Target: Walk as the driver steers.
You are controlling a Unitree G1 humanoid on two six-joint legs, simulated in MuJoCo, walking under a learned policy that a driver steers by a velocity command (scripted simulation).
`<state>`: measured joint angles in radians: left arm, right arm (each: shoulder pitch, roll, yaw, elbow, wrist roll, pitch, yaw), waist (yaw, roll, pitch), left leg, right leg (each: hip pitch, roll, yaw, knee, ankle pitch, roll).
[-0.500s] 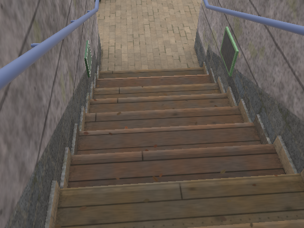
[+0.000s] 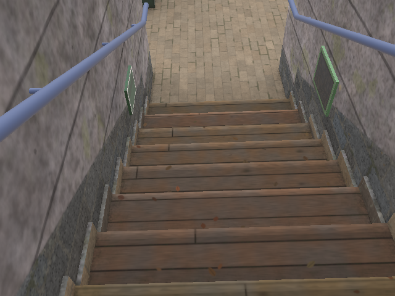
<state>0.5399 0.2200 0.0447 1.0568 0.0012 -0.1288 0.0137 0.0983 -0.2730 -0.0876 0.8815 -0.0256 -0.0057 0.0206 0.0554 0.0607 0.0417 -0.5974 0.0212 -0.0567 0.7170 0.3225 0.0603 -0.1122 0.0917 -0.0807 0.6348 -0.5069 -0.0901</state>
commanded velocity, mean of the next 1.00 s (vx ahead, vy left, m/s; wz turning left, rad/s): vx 0.50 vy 0.00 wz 0.00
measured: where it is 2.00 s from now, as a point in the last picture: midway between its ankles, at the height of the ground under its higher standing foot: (233, 235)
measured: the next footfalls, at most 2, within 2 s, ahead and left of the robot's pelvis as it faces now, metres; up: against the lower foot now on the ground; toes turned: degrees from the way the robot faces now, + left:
left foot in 0.16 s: +0.21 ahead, +0.06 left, -0.15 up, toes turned +3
right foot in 0.70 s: +0.53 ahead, -0.16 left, -0.31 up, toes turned -2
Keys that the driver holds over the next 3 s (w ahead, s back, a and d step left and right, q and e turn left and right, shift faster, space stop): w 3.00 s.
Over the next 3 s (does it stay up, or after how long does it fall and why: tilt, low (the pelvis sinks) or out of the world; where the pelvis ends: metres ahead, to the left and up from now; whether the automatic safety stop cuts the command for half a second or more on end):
stays up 1.64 -0.03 -0.80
